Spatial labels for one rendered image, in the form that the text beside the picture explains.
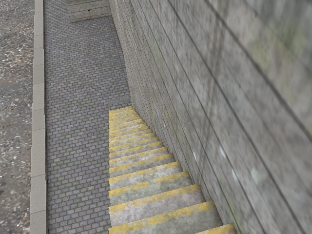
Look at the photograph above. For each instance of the stairs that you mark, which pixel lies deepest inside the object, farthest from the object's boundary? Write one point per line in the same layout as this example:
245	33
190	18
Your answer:
149	191

